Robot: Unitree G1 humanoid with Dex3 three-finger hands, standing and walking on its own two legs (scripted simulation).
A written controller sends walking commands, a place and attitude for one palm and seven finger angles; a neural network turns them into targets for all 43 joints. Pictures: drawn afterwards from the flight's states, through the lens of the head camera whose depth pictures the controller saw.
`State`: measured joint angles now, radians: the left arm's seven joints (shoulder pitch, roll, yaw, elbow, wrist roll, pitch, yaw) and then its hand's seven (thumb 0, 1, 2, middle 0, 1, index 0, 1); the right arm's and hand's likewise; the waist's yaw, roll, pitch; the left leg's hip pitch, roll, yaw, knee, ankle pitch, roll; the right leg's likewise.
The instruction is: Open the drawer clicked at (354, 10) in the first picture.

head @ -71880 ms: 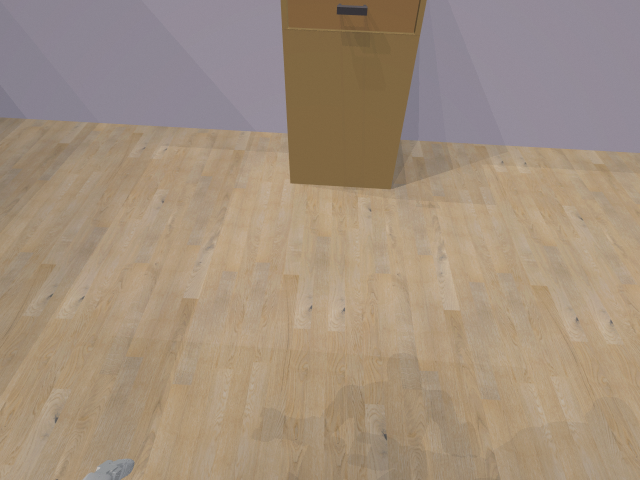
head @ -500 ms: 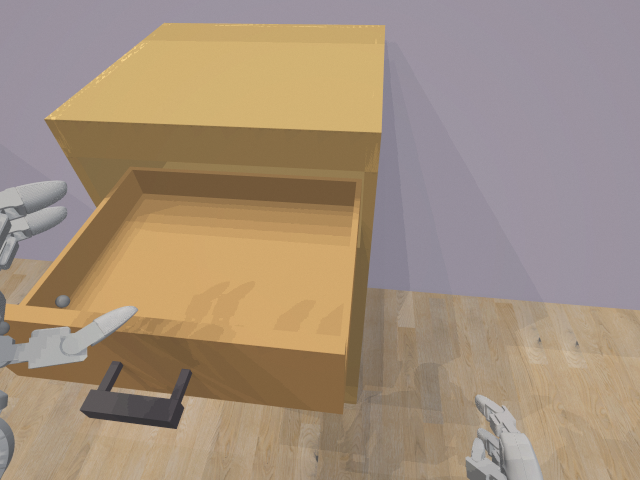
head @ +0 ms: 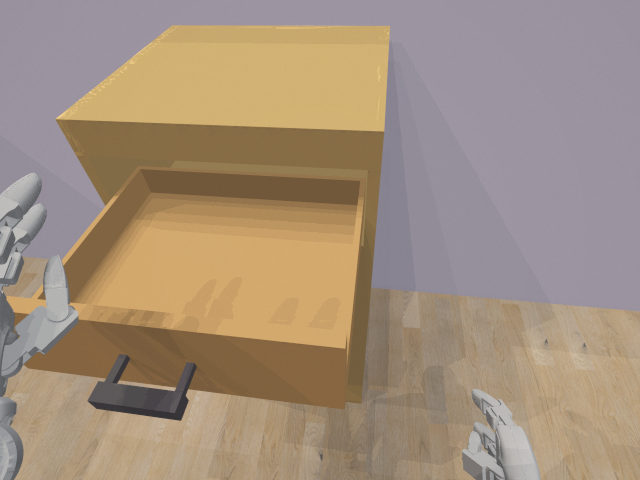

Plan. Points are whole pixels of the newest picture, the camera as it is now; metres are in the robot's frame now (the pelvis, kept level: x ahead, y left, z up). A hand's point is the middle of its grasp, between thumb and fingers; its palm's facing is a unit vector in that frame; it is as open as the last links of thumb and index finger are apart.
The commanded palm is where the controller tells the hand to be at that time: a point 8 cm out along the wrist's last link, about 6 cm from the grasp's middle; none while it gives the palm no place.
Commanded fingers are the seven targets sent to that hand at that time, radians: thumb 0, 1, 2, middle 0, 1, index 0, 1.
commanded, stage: draw the hand back to the body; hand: left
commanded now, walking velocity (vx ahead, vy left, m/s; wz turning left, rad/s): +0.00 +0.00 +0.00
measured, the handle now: (147, 383) +0.20 +0.24 +0.04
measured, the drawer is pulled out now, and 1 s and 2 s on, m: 0.30 0.30 0.30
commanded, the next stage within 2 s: step back with the hand held close in 0.02 s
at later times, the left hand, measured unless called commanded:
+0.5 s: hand (62, 336) +0.17 +0.23 +0.20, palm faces +0.31 -0.77 -0.56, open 7.4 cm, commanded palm +0.10 +0.29 +0.23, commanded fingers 0.00 0.90 0.90 -0.20 -0.30 -0.20 -0.30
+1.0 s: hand out of the picture +0.08 +0.24 +0.22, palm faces +0.49 -0.76 -0.42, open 7.4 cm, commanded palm +0.01 +0.29 +0.23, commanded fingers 0.00 0.90 0.90 -0.20 -0.30 -0.20 -0.30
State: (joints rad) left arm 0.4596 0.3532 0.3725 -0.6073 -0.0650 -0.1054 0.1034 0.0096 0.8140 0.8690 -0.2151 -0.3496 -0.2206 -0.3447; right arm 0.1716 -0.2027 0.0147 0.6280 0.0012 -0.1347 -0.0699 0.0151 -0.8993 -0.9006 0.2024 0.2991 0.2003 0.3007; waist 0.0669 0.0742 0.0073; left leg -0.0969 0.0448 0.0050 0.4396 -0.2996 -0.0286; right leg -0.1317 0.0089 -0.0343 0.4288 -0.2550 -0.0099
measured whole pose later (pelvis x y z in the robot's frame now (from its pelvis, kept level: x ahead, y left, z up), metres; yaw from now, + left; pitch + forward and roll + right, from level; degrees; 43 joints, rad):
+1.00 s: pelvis -0.12 +0.01 -0.02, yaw -1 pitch -1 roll -1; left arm 0.49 0.42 0.50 -0.68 -0.03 -0.25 0.20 0.01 0.88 0.90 -0.21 -0.31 -0.22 -0.30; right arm 0.26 -0.18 -0.01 0.58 -0.04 -0.16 -0.07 0.01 -0.90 -0.90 0.20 0.30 0.20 0.30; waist -0.03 0.01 0.01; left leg -0.44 0.04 0.00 0.67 -0.22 -0.01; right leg -0.44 0.03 0.00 0.81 -0.43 0.01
